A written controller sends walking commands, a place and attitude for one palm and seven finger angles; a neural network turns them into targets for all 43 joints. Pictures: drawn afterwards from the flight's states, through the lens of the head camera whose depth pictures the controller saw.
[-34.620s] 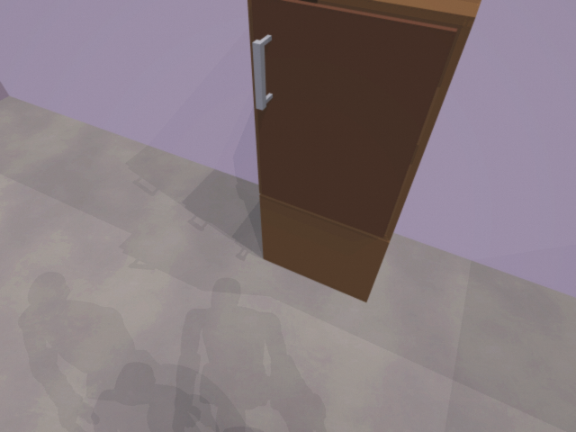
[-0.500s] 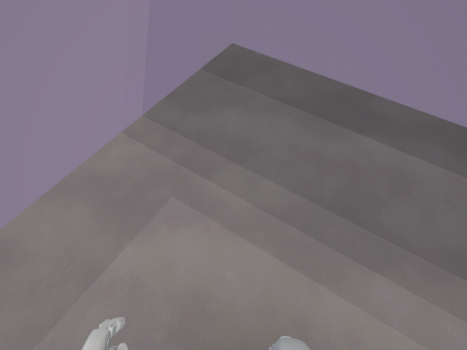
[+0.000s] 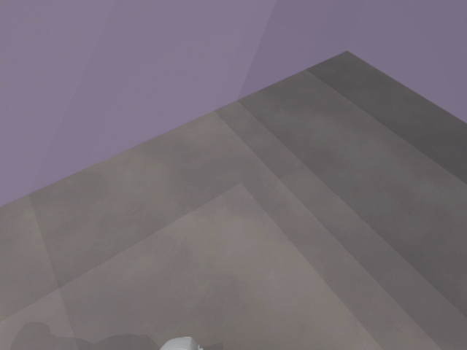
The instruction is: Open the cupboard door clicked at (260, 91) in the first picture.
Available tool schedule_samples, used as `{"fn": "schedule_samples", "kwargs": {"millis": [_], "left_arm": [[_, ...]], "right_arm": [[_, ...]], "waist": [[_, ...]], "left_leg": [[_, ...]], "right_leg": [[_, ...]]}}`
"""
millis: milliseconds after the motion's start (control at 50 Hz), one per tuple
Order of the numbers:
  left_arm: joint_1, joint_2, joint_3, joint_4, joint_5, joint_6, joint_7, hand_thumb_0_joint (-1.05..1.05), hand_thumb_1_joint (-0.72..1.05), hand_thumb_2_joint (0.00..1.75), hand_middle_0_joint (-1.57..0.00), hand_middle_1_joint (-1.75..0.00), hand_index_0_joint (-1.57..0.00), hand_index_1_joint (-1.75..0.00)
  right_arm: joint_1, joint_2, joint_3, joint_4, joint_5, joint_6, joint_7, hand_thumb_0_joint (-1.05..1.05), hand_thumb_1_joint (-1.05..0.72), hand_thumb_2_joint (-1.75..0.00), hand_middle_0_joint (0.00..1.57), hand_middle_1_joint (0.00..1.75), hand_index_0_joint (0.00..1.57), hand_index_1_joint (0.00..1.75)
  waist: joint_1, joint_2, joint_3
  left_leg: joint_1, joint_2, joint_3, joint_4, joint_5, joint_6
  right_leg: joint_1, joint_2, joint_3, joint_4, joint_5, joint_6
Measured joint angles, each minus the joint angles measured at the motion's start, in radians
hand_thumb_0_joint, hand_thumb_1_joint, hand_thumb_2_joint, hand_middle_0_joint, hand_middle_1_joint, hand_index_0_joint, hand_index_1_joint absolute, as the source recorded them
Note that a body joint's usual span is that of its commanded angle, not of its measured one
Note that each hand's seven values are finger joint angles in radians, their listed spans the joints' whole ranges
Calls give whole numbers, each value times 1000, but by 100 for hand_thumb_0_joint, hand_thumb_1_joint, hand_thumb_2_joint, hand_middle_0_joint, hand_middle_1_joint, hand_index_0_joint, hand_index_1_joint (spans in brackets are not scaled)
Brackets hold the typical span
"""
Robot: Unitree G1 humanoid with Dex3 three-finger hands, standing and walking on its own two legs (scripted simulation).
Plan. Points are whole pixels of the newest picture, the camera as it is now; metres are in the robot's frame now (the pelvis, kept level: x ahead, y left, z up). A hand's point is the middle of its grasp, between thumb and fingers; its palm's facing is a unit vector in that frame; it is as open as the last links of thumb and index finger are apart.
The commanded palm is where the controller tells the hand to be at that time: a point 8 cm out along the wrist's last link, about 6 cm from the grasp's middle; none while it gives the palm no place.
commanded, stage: turn to face it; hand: left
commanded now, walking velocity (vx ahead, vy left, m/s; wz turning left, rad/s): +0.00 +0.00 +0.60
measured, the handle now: out of the picture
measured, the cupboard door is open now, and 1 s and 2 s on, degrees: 42 42 42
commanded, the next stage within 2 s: none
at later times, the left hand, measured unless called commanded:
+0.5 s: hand out of the picture +0.10 +0.24 -0.15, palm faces +0.24 -0.94 -0.24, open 7.4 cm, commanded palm none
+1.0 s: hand out of the picture -0.05 +0.16 -0.15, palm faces +0.59 -0.76 -0.28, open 7.3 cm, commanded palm none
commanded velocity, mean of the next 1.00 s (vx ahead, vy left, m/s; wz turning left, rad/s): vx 0.00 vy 0.00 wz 0.60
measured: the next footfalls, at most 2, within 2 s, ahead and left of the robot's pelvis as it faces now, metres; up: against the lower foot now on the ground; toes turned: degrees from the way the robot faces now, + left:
left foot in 0.04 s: +0.04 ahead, +0.12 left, +0.00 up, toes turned +7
right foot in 0.58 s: +0.09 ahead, -0.10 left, +0.00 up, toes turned +18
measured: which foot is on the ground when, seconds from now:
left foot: up 0.00-0.02, down 0.04-0.58, up 0.60-1.00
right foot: down 0.00-0.04, up 0.06-0.56, down 0.58-1.00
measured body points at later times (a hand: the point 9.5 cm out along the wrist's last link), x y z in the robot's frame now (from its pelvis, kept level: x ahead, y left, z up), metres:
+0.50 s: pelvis +0.02 +0.01 +0.01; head +0.07 +0.02 +0.45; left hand +0.09 +0.28 -0.13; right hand +0.11 -0.22 -0.14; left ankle +0.00 +0.12 -0.73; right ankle +0.05 -0.13 -0.69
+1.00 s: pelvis +0.02 -0.03 +0.01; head +0.07 -0.02 +0.45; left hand -0.08 +0.20 -0.13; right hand +0.24 -0.20 -0.15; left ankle -0.08 +0.09 -0.68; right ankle +0.05 -0.12 -0.73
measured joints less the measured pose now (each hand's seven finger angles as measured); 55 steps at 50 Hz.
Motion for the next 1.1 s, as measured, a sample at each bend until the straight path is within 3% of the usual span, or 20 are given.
{"fn": "schedule_samples", "kwargs": {"millis": [40, 60, 120, 220, 340, 500, 580, 620, 660, 720, 780, 940, 1040, 1100], "left_arm": [[23, 21, 9, 7, -4, 7, -4, 0, 91, 89, -20, -30, -21, -30], [27, 36, 15, 14, -9, 16, -7, 0, 90, 89, -20, -30, -21, -30], [14, 67, 27, 36, -10, 58, -1, 0, 91, 89, -20, -30, -20, -30], [-26, 67, 31, 36, -9, 61, -8, 1, 91, 89, -20, -29, -20, -30], [-72, 48, 22, 6, -11, 46, -10, 0, 90, 89, -20, -29, -20, -30], [-139, 10, 9, -27, -21, 42, -8, 0, 90, 89, -20, -29, -20, -30], [-144, -10, -1, -47, -27, 19, -6, 0, 90, 89, -20, -29, -20, -30], [-142, -30, -9, -44, -19, 5, -1, 0, 90, 89, -20, -29, -20, -30], [-130, -42, -20, -41, -16, 0, 3, 0, 90, 89, -20, -30, -20, -30], [-99, -56, -25, -30, -18, 2, 6, 0, 90, 89, -20, -30, -20, -30], [-68, -61, -26, -18, -19, 2, 5, 0, 90, 89, -20, -30, -20, -30], [-2, -41, -9, -4, -10, -10, 7, 0, 91, 89, -20, -30, -21, -30], [36, -7, 3, 14, 0, -1, 3, 0, 91, 89, -20, -30, -21, -30], [62, 21, 15, 27, -2, 9, -4, 0, 90, 89, -20, -30, -20, -30]], "right_arm": [[-15, -2, 4, -24, 0, -16, 4, 1, -91, -90, 20, 30, 19, 30], [-23, 3, 3, -32, -3, -29, 3, 1, -91, -90, 20, 30, 19, 30], [-30, 20, 15, -51, -6, -51, -6, 1, -91, -90, 20, 30, 19, 30], [-4, 35, 32, -54, -7, -58, -30, 0, -90, -90, 20, 30, 20, 30], [51, 56, 41, -32, -7, -59, -31, 0, -90, -90, 20, 30, 20, 30], [118, 64, 28, -2, -15, -39, -29, 1, -90, -90, 21, 30, 20, 30], [139, 51, 12, 8, -9, -27, -30, 1, -90, -90, 21, 30, 20, 30], [133, 34, -1, 19, -2, -21, -30, 1, -90, -90, 20, 30, 20, 30], [128, 19, -10, 27, -5, -12, -26, 1, -90, -90, 20, 30, 20, 30], [117, 1, -18, 33, -8, 0, -16, 1, -91, -90, 20, 30, 20, 30], [107, -8, -20, 35, -8, 7, -8, 1, -91, -90, 20, 30, 20, 30], [51, -14, -14, 40, -8, 19, -7, 1, -91, -90, 20, 30, 19, 30], [-14, -1, 0, 10, -2, 4, -3, 1, -91, -90, 20, 30, 19, 30], [-40, 8, 9, -22, -1, -17, 2, 1, -91, -90, 20, 30, 19, 30]], "waist": [[6, -11, -8], [5, -25, -10], [16, -44, -10], [17, -22, -17], [3, -3, -25], [-41, 31, -25], [-50, 54, -33], [-52, 87, -24], [-59, 90, -17], [-62, 82, -18], [-64, 69, -25], [-22, 38, -22], [12, 7, -7], [23, -14, -11]], "left_leg": [[61, -12, 20, -146, 99, 16], [56, -25, 20, -152, 119, 43], [38, -42, 5, -119, 85, 101], [83, -58, -39, -235, 146, 113], [118, -80, -96, -315, 195, 117], [89, -101, -188, -286, 193, 88], [47, -120, -232, -223, 168, 56], [1, -111, -233, -96, 50, 45], [-67, -113, -186, 130, -41, 31], [-134, -80, -127, 362, 9, 6], [-154, -40, -109, 428, 71, -9], [-93, 6, -76, 270, 24, -22], [-14, -1, -7, 52, -14, 0], [65, -19, 30, -141, 86, 21]], "right_leg": [[-25, -23, -16, 67, -35, 21], [-58, -35, 5, 140, -67, 35], [-174, 12, 141, 402, -193, 53], [-293, 65, 240, 582, -66, 75], [-321, 85, 281, 537, -3, 95], [-228, 136, 289, 269, -52, 80], [-100, 166, 275, 2, 47, 53], [-81, 178, 243, -15, 46, -22], [-58, 156, 210, -20, 45, -59], [-14, 128, 173, -68, 62, -67], [10, 106, 130, -101, 71, -66], [29, 53, 18, -93, 51, -57], [12, 8, -37, -29, 16, -31], [-16, -26, -64, 55, -27, -4]]}}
